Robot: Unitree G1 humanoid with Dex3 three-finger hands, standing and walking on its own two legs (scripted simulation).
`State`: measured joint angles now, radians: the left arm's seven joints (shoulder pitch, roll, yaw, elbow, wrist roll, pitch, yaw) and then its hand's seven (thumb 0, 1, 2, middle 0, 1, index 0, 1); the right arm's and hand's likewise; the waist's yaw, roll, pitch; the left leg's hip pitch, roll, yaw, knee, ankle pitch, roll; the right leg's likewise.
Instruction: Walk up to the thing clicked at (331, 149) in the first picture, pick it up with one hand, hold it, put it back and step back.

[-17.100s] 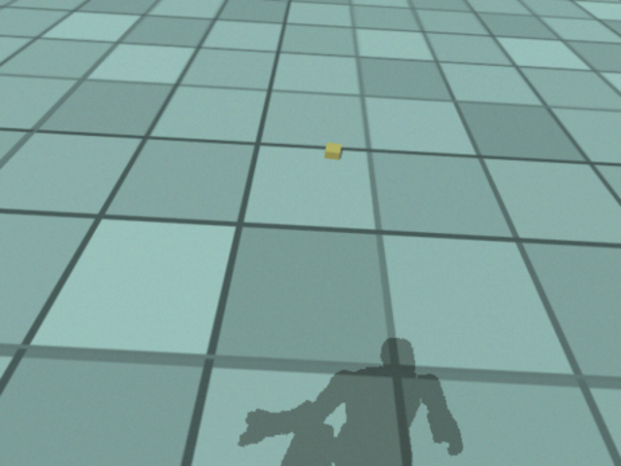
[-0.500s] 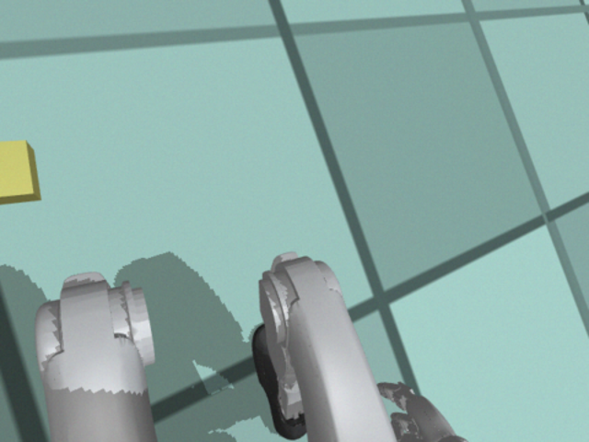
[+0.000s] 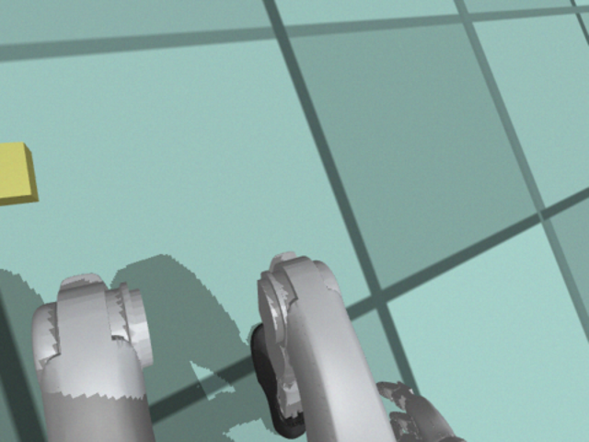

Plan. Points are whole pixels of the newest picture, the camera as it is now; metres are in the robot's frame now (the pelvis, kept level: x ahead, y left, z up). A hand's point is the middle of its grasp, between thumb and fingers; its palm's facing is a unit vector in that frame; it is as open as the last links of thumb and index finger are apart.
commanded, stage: approach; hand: left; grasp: from above
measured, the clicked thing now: out of the picture +0.47 +0.34 -0.30
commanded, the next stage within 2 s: close in in 0.60 s
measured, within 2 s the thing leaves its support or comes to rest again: neither
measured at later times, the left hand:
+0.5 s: hand out of the picture +0.48 +0.31 -0.17, palm faces -0.45 -0.08 -0.89, open 13.3 cm
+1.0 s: hand out of the picture +0.45 +0.34 -0.20, palm faces -0.47 -0.11 -0.87, open 13.2 cm
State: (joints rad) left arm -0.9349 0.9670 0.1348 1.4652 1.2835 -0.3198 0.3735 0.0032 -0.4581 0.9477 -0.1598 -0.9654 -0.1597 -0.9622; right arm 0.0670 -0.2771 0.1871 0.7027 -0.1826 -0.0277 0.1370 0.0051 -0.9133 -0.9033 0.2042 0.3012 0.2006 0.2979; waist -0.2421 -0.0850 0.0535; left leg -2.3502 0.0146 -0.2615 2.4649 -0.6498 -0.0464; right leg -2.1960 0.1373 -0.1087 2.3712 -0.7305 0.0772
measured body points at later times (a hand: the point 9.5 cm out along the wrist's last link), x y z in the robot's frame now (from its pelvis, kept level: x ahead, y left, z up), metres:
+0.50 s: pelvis +0.00 +0.00 +0.01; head +0.25 +0.08 +0.37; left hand +0.50 +0.32 -0.12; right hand +0.06 -0.26 -0.08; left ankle +0.08 +0.14 -0.28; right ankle +0.10 -0.13 -0.28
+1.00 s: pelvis +0.00 +0.00 +0.00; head +0.26 +0.12 +0.35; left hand +0.47 +0.34 -0.15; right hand +0.09 -0.27 -0.07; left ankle +0.08 +0.14 -0.28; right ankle +0.10 -0.13 -0.28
